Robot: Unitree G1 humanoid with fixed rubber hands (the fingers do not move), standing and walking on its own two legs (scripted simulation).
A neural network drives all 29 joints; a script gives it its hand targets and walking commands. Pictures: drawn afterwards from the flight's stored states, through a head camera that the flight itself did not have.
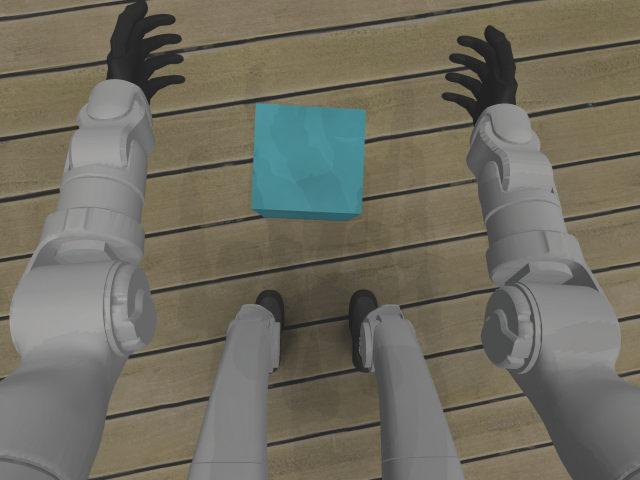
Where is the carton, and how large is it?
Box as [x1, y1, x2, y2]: [251, 103, 365, 220]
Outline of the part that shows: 256,103 251,208 265,217 347,220 361,213 365,110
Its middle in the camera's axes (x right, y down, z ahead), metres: -0.03 -0.15 +0.85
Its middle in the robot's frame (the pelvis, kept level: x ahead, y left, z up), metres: +0.51 +0.02 -0.53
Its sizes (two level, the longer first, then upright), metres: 0.210 0.200 0.250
